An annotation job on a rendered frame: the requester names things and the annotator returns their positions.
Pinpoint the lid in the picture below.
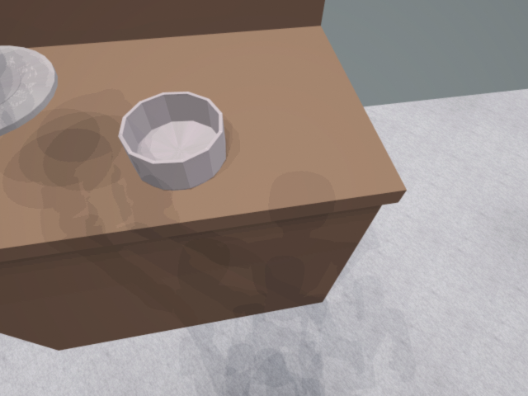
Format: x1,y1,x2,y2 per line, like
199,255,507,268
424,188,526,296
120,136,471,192
0,45,58,136

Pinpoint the table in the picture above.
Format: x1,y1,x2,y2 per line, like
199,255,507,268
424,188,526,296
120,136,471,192
0,0,407,351

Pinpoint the pot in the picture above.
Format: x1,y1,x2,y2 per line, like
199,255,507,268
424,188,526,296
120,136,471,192
118,92,226,191

